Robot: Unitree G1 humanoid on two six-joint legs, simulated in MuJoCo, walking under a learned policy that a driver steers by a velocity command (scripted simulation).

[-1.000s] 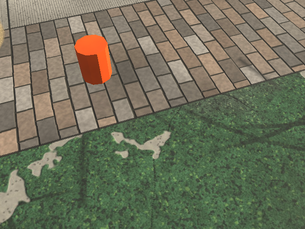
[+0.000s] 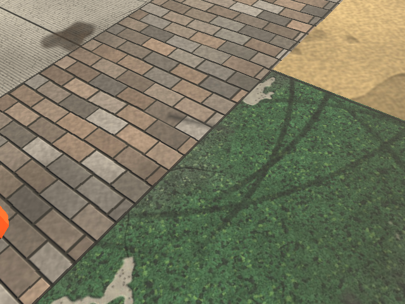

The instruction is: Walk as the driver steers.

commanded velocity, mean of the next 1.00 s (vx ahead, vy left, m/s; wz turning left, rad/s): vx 0.01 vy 0.00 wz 0.34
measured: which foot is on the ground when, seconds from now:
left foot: up 0.00-0.24, down 0.26-0.52, up 0.54-0.92, down 0.94-1.00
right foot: down 0.00-0.28, up 0.30-0.50, down 0.52-0.94, up 0.96-1.00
